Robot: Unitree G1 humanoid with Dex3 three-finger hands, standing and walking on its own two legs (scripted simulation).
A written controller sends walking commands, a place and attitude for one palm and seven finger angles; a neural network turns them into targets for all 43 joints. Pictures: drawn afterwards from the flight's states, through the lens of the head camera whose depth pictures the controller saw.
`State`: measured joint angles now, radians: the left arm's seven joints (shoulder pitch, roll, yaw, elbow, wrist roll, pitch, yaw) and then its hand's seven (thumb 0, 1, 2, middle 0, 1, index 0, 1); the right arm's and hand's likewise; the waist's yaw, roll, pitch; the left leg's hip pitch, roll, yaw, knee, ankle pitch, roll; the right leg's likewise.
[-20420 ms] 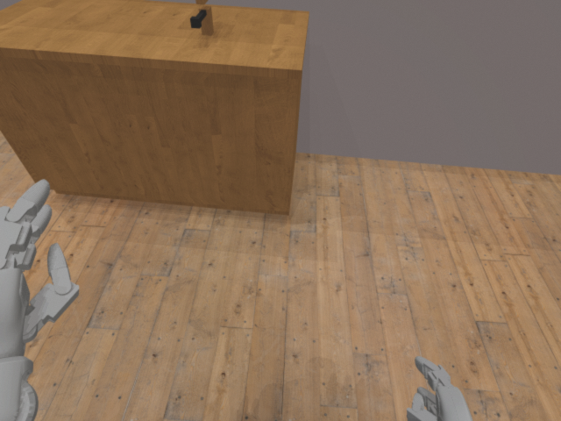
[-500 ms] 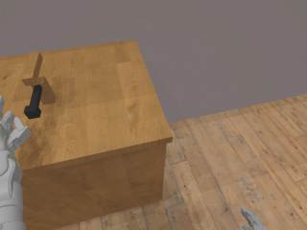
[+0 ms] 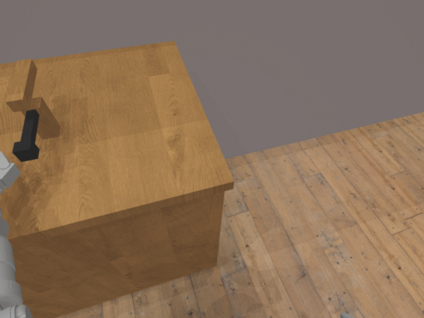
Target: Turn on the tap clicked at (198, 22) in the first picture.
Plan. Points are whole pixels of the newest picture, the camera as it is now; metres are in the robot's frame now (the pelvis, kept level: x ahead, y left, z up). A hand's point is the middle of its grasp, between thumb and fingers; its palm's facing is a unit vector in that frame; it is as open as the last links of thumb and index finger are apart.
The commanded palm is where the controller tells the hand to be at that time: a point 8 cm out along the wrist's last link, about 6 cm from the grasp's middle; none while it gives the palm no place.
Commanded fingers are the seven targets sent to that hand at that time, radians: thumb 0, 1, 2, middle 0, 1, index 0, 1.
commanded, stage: reach beside the lever's end, fingers flat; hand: left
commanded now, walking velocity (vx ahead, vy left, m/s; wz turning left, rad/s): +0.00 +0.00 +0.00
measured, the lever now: (26, 150) +0.38 +0.36 +0.10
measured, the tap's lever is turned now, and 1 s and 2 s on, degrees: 0 5 31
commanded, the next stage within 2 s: push the lever round in 0.18 s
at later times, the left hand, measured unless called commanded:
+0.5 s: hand (19, 169) +0.34 +0.35 +0.10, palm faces +0.54 -0.83 -0.10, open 7.8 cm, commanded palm +0.30 +0.38 +0.10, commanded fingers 0.00 0.90 0.90 -0.15 -0.15 -0.15 -0.15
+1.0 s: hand (31, 166) +0.35 +0.34 +0.09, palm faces +0.56 -0.83 -0.10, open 7.8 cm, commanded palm +0.31 +0.37 +0.10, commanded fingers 0.00 0.90 0.90 -0.15 -0.15 -0.15 -0.15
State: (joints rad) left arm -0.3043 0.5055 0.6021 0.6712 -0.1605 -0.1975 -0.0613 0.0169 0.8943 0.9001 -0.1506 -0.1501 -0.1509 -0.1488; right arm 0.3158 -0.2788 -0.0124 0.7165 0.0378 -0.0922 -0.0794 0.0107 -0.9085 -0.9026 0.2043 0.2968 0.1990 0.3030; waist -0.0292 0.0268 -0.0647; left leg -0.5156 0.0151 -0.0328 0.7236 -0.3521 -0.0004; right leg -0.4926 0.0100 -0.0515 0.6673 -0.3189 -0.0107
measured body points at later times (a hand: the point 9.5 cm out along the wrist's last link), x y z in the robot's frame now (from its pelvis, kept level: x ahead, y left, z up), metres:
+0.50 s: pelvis +0.00 +0.01 +0.00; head +0.04 +0.01 +0.45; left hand +0.31 +0.40 +0.11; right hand +0.13 -0.25 -0.11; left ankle +0.00 +0.12 -0.72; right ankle +0.01 -0.12 -0.72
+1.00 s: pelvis +0.01 +0.00 +0.00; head +0.05 +0.00 +0.45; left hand +0.32 +0.38 +0.10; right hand +0.10 -0.27 -0.11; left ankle +0.00 +0.12 -0.72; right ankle +0.01 -0.12 -0.72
